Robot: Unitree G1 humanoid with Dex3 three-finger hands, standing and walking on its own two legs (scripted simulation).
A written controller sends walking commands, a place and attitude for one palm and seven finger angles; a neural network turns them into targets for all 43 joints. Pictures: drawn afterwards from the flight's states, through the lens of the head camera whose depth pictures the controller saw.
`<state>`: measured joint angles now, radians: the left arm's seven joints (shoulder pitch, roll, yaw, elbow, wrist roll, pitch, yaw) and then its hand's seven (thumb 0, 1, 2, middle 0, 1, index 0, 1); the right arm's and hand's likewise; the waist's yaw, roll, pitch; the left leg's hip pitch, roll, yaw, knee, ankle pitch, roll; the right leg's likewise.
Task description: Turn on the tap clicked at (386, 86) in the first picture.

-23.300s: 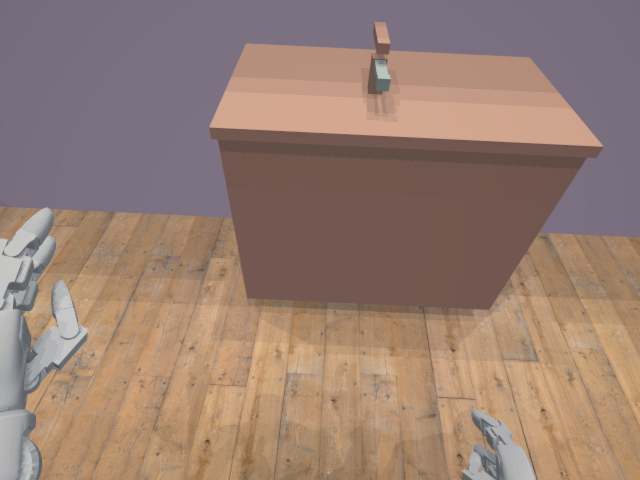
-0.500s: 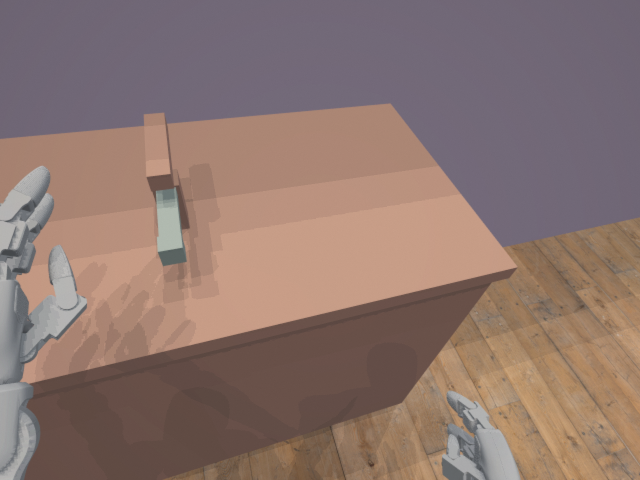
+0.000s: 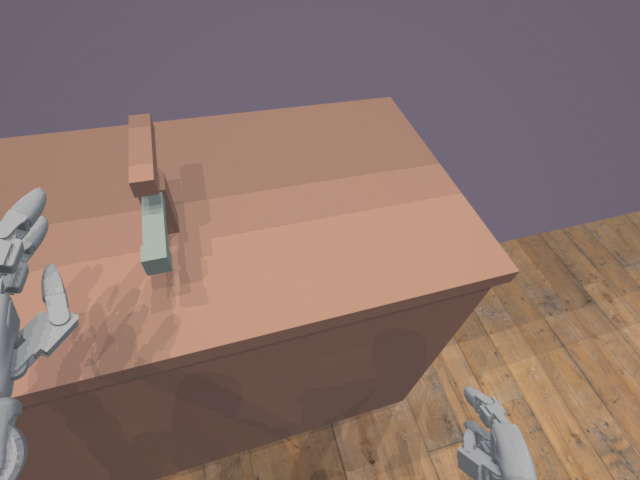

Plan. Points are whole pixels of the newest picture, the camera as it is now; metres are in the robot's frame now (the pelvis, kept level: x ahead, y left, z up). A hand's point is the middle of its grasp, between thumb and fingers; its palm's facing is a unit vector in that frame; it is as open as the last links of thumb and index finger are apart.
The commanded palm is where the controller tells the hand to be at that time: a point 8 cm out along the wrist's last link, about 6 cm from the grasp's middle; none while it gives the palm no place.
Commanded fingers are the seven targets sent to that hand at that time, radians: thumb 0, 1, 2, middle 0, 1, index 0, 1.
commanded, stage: look again from close up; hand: left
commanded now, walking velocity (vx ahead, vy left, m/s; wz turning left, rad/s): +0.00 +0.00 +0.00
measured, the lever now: (156, 258) +0.33 +0.23 +0.09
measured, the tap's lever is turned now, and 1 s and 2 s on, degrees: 0 0 0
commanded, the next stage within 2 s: shuffle to correct the standing spot in 0.10 s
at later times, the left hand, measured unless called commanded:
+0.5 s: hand (124, 314) +0.22 +0.21 +0.15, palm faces +0.36 -0.86 -0.36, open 7.4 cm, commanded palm +0.16 +0.24 +0.17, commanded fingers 0.00 0.90 0.90 -0.20 -0.30 -0.20 -0.30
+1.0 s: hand (188, 325) +0.22 +0.15 +0.15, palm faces +0.31 -0.87 -0.38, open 7.4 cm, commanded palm +0.16 +0.19 +0.17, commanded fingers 0.00 0.90 0.90 -0.20 -0.30 -0.20 -0.30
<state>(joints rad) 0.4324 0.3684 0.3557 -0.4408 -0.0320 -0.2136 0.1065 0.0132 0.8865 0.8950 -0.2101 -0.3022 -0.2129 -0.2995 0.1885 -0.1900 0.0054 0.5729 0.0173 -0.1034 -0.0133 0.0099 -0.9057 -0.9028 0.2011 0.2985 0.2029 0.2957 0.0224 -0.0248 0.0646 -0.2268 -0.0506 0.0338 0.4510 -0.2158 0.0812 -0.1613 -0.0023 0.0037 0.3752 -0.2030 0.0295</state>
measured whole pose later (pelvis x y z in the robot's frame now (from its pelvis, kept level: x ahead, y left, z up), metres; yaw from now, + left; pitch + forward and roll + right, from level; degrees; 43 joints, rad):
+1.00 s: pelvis +0.00 -0.09 -0.01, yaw -1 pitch +0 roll -1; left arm 0.47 0.38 0.36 -0.51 -0.09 -0.14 0.09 0.01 0.89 0.89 -0.21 -0.30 -0.21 -0.30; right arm 0.21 -0.21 -0.03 0.56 0.02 -0.07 -0.03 0.01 -0.91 -0.90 0.20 0.30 0.20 0.30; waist 0.00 0.00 0.05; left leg -0.29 0.07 0.00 0.54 -0.25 -0.03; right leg -0.23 0.12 -0.03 0.46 -0.24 -0.10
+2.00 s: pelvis +0.00 -0.08 -0.01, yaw +0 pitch +1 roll -1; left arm 0.49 0.41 0.38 -0.55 -0.09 -0.14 0.09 0.01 0.89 0.89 -0.21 -0.30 -0.21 -0.30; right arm 0.22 -0.19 -0.02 0.55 0.02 -0.06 -0.03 0.01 -0.91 -0.90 0.20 0.30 0.20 0.30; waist 0.00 0.00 0.06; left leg -0.32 0.06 -0.02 0.58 -0.27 -0.03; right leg -0.25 0.11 -0.04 0.49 -0.26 -0.09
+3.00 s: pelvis +0.00 -0.09 -0.01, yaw +1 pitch +1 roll -1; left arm 0.49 0.41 0.38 -0.55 -0.10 -0.12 0.11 0.01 0.89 0.89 -0.21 -0.30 -0.21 -0.30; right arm 0.22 -0.19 -0.01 0.56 0.02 -0.05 -0.02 0.01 -0.91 -0.90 0.20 0.30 0.20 0.30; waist 0.00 0.00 0.06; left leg -0.32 0.06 -0.04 0.59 -0.29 -0.04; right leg -0.25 0.11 -0.07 0.51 -0.28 -0.10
